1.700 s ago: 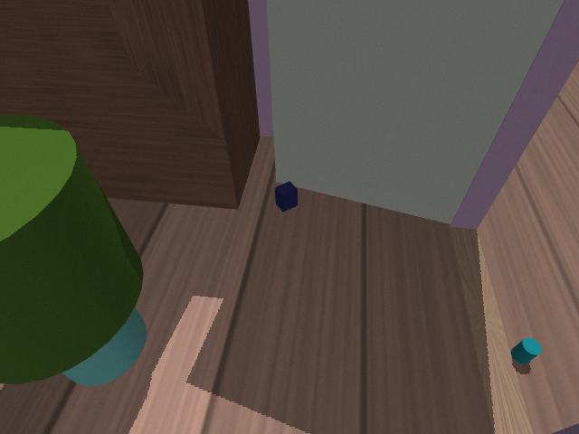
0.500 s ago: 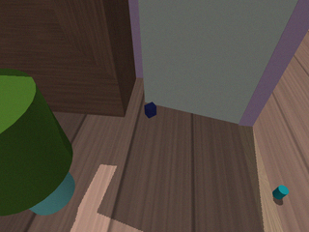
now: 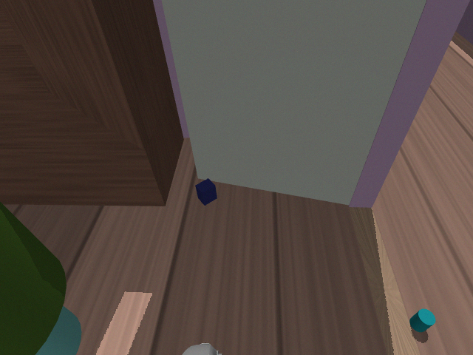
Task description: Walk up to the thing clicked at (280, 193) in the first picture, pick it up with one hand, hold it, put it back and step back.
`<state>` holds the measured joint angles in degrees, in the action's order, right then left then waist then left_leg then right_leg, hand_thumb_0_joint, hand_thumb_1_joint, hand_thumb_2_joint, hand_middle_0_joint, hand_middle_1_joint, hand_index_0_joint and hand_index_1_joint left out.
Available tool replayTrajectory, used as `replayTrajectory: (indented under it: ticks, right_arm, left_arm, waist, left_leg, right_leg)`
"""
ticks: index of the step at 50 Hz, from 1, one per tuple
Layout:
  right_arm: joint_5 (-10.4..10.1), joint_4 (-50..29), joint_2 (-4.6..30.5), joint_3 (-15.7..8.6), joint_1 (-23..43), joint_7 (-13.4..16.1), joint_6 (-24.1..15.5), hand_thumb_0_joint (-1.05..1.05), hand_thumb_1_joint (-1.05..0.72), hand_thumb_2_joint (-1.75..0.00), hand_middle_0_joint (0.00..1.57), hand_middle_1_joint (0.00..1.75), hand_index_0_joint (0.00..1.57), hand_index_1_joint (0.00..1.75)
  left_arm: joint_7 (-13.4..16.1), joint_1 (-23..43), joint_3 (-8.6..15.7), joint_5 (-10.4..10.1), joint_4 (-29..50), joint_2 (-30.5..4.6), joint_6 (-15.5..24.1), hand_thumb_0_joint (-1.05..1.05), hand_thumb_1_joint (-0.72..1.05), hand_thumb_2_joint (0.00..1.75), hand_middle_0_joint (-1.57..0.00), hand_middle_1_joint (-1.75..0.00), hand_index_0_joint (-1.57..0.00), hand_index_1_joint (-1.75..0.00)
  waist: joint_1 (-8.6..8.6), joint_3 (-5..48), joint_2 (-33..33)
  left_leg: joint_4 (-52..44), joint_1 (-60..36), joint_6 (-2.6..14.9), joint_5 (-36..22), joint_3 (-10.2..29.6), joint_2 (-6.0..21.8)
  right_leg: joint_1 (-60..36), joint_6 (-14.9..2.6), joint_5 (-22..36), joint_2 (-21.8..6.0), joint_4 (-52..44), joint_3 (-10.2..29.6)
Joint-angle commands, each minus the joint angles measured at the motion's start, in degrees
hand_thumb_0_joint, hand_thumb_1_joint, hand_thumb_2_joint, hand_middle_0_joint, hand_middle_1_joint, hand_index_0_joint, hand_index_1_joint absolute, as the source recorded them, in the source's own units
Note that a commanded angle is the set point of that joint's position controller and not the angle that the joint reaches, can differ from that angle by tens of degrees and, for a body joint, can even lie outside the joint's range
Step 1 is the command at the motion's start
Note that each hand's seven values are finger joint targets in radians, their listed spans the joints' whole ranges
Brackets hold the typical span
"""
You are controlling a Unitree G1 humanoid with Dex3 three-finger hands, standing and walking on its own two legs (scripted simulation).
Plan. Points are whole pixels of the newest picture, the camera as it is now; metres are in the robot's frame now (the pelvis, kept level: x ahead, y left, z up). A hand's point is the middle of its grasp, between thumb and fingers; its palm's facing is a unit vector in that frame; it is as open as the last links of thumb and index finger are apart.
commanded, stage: walk up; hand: left
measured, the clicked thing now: (206, 192) +1.07 +0.26 -0.72
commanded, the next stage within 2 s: none
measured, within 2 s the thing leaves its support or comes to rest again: neither
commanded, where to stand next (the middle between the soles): +0.66 +0.04 m, yaw -3 degrees
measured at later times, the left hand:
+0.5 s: hand (122, 262) +0.35 +0.31 -0.13, palm faces -0.16 -0.92 -0.37, open 7.3 cm
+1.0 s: hand (132, 228) +0.44 +0.31 -0.13, palm faces -0.04 -0.92 -0.39, open 7.4 cm
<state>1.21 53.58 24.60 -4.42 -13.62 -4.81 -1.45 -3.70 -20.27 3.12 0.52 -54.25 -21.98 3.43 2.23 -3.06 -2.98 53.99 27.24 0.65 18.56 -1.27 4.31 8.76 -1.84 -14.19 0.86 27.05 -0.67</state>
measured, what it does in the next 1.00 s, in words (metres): walks ahead: left foot, then right foot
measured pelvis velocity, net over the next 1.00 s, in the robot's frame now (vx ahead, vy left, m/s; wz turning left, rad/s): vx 0.40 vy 0.03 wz -0.04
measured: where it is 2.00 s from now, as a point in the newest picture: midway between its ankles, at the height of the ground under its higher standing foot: (243, 266)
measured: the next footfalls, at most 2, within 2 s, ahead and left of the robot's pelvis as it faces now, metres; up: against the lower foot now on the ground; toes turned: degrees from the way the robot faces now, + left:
left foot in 0.18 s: +0.21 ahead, +0.17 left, +0.00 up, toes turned +4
right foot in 0.58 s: +0.40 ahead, -0.10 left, +0.00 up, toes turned -7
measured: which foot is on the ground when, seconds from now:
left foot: up 0.00-0.16, down 0.18-0.62, up 0.64-1.00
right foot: down 0.00-0.20, up 0.22-0.56, down 0.58-1.00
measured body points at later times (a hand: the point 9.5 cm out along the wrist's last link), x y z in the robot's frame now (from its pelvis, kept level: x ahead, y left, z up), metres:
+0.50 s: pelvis +0.21 +0.04 +0.00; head +0.24 +0.04 +0.45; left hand +0.35 +0.35 -0.11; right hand +0.20 -0.28 -0.11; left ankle +0.17 +0.17 -0.74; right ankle +0.33 -0.11 -0.70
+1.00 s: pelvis +0.40 +0.03 -0.01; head +0.42 +0.03 +0.44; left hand +0.44 +0.36 -0.11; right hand +0.48 -0.30 -0.11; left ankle +0.54 +0.18 -0.72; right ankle +0.36 -0.10 -0.74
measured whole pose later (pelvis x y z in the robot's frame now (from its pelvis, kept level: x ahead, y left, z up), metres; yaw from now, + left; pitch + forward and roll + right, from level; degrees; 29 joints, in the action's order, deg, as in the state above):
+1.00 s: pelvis +0.40 +0.03 -0.01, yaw -3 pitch -3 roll -2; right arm 1.0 48.7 25.0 -4.3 -15.5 -4.8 -1.5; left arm -2.7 -21.4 3.1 0.7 -47.9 -23.9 5.0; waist 2.4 -4.6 -2.7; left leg 38.1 26.6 0.0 11.8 0.2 5.4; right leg 7.1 -0.1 -19.4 -1.4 29.6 -4.6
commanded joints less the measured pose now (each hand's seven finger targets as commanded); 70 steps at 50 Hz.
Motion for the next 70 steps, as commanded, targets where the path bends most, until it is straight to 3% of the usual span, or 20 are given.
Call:
replayTrajectory:
  ticks: [1, 4, 8, 10, 11, 12, 16, 26, 29, 31, 32, 38, 47, 52, 53, 54, 55, 60, 67, 70]
  right_arm:
    - [0.6, -5.8, 10.9, -3.3, 1.2, -0.4, -0.8, 0.0, -0.9, -0.9, 0.2, 0.3, 0.2, 0.3]
    - [0.7, -6.9, 10.3, -3.6, 3.1, -0.3, -1.8, 0.0, -0.9, -0.9, 0.2, 0.3, 0.2, 0.3]
    - [0.9, -3.9, 11.7, -5.1, -8.1, 1.2, -3.3, 0.0, -0.9, -0.9, 0.2, 0.3, 0.2, 0.3]
    - [1.5, -4.9, 18.0, -6.2, -12.3, 2.7, -4.4, 0.0, -0.9, -0.9, 0.2, 0.3, 0.2, 0.3]
    - [-0.2, -6.0, 19.6, -6.5, -10.1, 2.5, -4.3, 0.0, -0.9, -0.9, 0.2, 0.3, 0.2, 0.3]
    - [-0.7, -6.1, 18.5, -6.3, -8.6, 2.5, -4.2, 0.0, -0.9, -0.9, 0.2, 0.3, 0.2, 0.3]
    - [-1.0, -7.0, 13.1, -3.3, -6.8, 3.1, -5.0, 0.0, -0.9, -0.9, 0.2, 0.3, 0.2, 0.3]
    - [-1.2, -10.0, 13.9, -3.0, -5.7, 3.0, -3.8, 0.0, -0.9, -0.9, 0.2, 0.3, 0.2, 0.3]
    - [-1.2, -11.1, 10.9, -1.7, -6.4, 3.0, -3.3, 0.0, -0.9, -0.9, 0.2, 0.3, 0.2, 0.3]
    - [-1.4, -11.7, 5.8, 0.4, -13.5, 2.9, -3.0, 0.0, -0.9, -0.9, 0.2, 0.3, 0.2, 0.3]
    - [-1.3, -10.2, 13.1, -1.5, -11.0, 3.6, -2.3, 0.0, -0.9, -0.9, 0.2, 0.3, 0.2, 0.3]
    - [-1.6, -7.3, 9.5, -1.3, -10.5, 2.4, -1.1, 0.0, -0.9, -0.9, 0.2, 0.3, 0.2, 0.3]
    - [-0.2, -10.7, 8.8, -2.5, 0.8, 0.2, -1.9, 0.0, -0.9, -0.9, 0.2, 0.3, 0.2, 0.3]
    - [0.2, -6.9, 11.4, -3.9, -9.2, 1.0, -3.1, 0.0, -0.9, -0.9, 0.2, 0.3, 0.2, 0.3]
    - [0.8, -5.9, 14.4, -4.8, -14.5, 1.8, -3.5, 0.0, -0.9, -0.9, 0.2, 0.3, 0.2, 0.3]
    - [1.0, -7.9, 18.0, -5.3, -13.7, 2.3, -4.0, 0.0, -0.9, -0.9, 0.2, 0.3, 0.2, 0.3]
    - [-0.7, -8.8, 19.5, -5.6, -12.2, 2.4, -3.8, 0.0, -0.9, -0.9, 0.2, 0.3, 0.2, 0.3]
    - [-1.7, -9.7, 13.3, -2.7, -5.9, 3.1, -4.3, 0.0, -0.9, -0.9, 0.2, 0.3, 0.2, 0.3]
    - [-0.8, -10.9, 14.2, -2.9, -6.7, 3.0, -3.9, 0.0, -0.9, -0.9, 0.2, 0.3, 0.2, 0.3]
    - [-0.7, -10.7, 12.9, -2.2, -6.4, 3.4, -3.1, 0.0, -0.9, -0.9, 0.2, 0.3, 0.2, 0.3]
  left_arm:
    - [1.5, 4.8, 5.1, 0.1, 7.1, -19.0, 2.4, 0.0, 0.9, 0.9, -0.2, -0.3, -0.2, -0.3]
    - [1.3, 4.1, 4.8, 0.4, 7.5, -19.0, 2.5, 0.0, 0.9, 0.9, -0.2, -0.3, -0.2, -0.3]
    - [1.5, 3.9, 3.1, 0.4, 8.1, -15.4, 1.9, 0.0, 0.9, 0.9, -0.2, -0.3, -0.2, -0.3]
    - [1.7, -1.7, 0.7, -0.5, 8.2, -7.8, 1.7, 0.0, 0.9, 0.9, -0.2, -0.3, -0.2, -0.3]
    - [2.6, -0.9, 2.1, 0.0, 7.3, -14.4, 1.3, 0.0, 0.9, 0.9, -0.2, -0.3, -0.2, -0.3]
    - [3.0, 2.2, 2.2, 0.3, 7.3, -16.2, 1.6, 0.0, 0.9, 0.9, -0.2, -0.3, -0.2, -0.3]
    - [1.8, 1.1, 2.2, -1.5, 5.9, -13.6, 1.5, 0.0, 0.9, 0.9, -0.2, -0.3, -0.2, -0.3]
    - [-0.4, 8.6, 2.8, -0.4, 9.1, -11.4, 0.8, 0.0, 0.9, 0.9, -0.2, -0.3, -0.2, -0.3]
    - [0.8, -2.2, 4.7, -0.1, 6.0, -14.7, 1.5, 0.0, 0.9, 0.9, -0.2, -0.3, -0.2, -0.3]
    - [2.2, -7.4, 6.5, -0.1, 7.1, -21.7, 2.5, 0.0, 0.9, 0.9, -0.2, -0.3, -0.2, -0.3]
    - [2.3, -4.2, 6.4, -1.0, 7.4, -22.2, 2.3, 0.0, 0.9, 0.9, -0.2, -0.3, -0.2, -0.3]
    - [2.8, 3.4, 4.1, -1.0, 9.3, -15.5, 3.1, 0.0, 0.9, 0.9, -0.2, -0.3, -0.2, -0.3]
    - [2.3, 1.3, 4.9, 0.3, 11.5, -17.5, 3.3, 0.0, 0.9, 0.9, -0.2, -0.3, -0.2, -0.3]
    - [2.4, 1.6, 3.5, 0.2, 11.1, -15.5, 2.5, 0.0, 0.9, 0.9, -0.2, -0.3, -0.2, -0.3]
    - [2.4, -1.5, 2.3, -0.2, 11.3, -12.1, 2.2, 0.0, 0.9, 0.9, -0.2, -0.3, -0.2, -0.3]
    - [2.2, -4.3, 1.0, -0.9, 11.4, -7.5, 2.1, 0.0, 0.9, 0.9, -0.2, -0.3, -0.2, -0.3]
    - [3.2, -3.8, 2.5, -0.4, 9.8, -13.9, 1.3, 0.0, 0.9, 0.9, -0.2, -0.3, -0.2, -0.3]
    - [2.1, -4.1, 2.7, -1.1, 6.9, -13.9, 0.5, 0.0, 0.9, 0.9, -0.2, -0.3, -0.2, -0.3]
    - [0.9, 2.1, 2.8, 0.2, 8.3, -12.8, 0.3, 0.0, 0.9, 0.9, -0.2, -0.3, -0.2, -0.3]
    - [1.7, 3.7, 2.2, 0.3, 8.0, -10.9, 0.7, 0.0, 0.9, 0.9, -0.2, -0.3, -0.2, -0.3]
  waist:
    - [-1.51, -5.1, 9.9]
    - [-0.9, -3.0, 7.6]
    - [-6.99, 3.1, 0.0]
    - [-7.01, 4.6, -16.7]
    - [-7.07, 4.1, -9.9]
    - [-6.3, 0.4, -6.0]
    - [-3.38, -1.3, -4.8]
    - [-3.3, 0.0, -4.5]
    - [2.8, 6.9, 7.0]
    - [2.72, 11.6, 21.0]
    - [2.93, 9.3, 14.9]
    - [-2.49, -2.0, 10.9]
    - [0.45, -2.2, 11.3]
    - [-6.35, 3.7, 2.9]
    - [-8.27, 7.3, -8.2]
    - [-6.24, 6.4, -17.4]
    - [-6.39, 5.7, -9.8]
    - [-2.32, -2.5, -5.1]
    - [-4.21, -3.0, -6.3]
    - [-3.65, -2.8, -5.0]
  left_leg:
    - [-10.1, -1.2, -0.74, -3.3, 2.2, 2.8]
    - [-16.6, -6.1, -0.77, -5.7, -0.2, 1.6]
    - [-24.9, -27.5, 0.44, -3.7, -3.6, -3.0]
    - [-39.5, -37.0, 7.32, 16.8, 32.4, 16.7]
    - [-41.8, -33.2, 13.44, 19.9, 39.6, 21.8]
    - [-41.0, -28.4, 15.58, 14.3, 38.3, 22.6]
    - [-36.4, -23.3, 9.55, -23.7, 10.1, 11.9]
    - [-32.4, -16.1, 9.63, -16.6, 1.0, 9.7]
    - [-10.8, -10.8, 6.67, -20.0, -3.0, 5.1]
    - [12.7, 6.7, 2.26, 11.7, -0.9, -5.0]
    - [17.4, 8.8, 2.02, 11.8, 2.3, -2.8]
    - [9.5, 0.8, 0.8, -1.6, 5.7, -0.4]
    - [-16.6, -3.1, -0.74, -7.9, 1.2, 1.7]
    - [-22.8, -24.2, 1.94, -5.5, -2.1, -2.8]
    - [-29.6, -30.6, 4.4, 4.6, 6.9, 2.2]
    - [-35.9, -35.2, 8.85, 8.6, 31.8, 15.1]
    - [-38.5, -32.1, 14.78, 11.4, 39.5, 20.6]
    - [-38.9, -14.6, 8.47, -6.3, 13.4, 9.9]
    - [-40.9, -14.6, 12.69, 1.0, 9.8, 10.1]
    - [-35.5, -12.9, 11.17, -15.8, 6.7, 8.7]
  right_leg:
    - [10.1, -9.52, -20.9, -14.3, -17.9, 16.0]
    - [8.6, -8.58, -14.8, -13.3, -14.1, 12.4]
    - [15.3, -5.89, -3.6, -8.2, 6.7, 5.6]
    - [33.2, -0.74, -14.3, 4.4, 36.6, 2.3]
    - [33.3, -1.41, -15.7, 1.1, 40.5, 6.5]
    - [33.7, -1.61, -14.6, -1.5, 42.2, 7.7]
    - [26.1, -0.4, -5.0, -3.8, 34.6, 6.7]
    - [9.5, -0.54, 6.4, -3.0, 8.4, -3.1]
    - [-9.6, -2.36, 3.9, -0.7, 2.3, -3.3]
    - [-20.9, -8.78, -6.1, -23.9, -8.5, 35.5]
    - [-17.5, -14.21, -8.0, -26.4, -10.5, 42.1]
    - [5.0, -9.04, 10.5, -13.8, -11.4, 10.7]
    - [6.0, -10.23, -3.6, -16.2, -10.8, 7.1]
    - [12.6, -6.45, 5.0, -12.5, 7.5, 2.5]
    - [16.3, -4.15, 7.0, -7.4, 24.8, -2.0]
    - [29.9, -0.53, -14.1, 1.1, 35.7, -1.9]
    - [31.0, -1.38, -17.8, -1.3, 40.4, 1.4]
    - [22.1, -1.0, -4.7, -5.7, 34.4, 4.8]
    - [21.3, 1.95, -1.4, -6.7, 19.2, 0.3]
    - [16.6, 1.31, 1.5, -4.9, 13.2, -1.4]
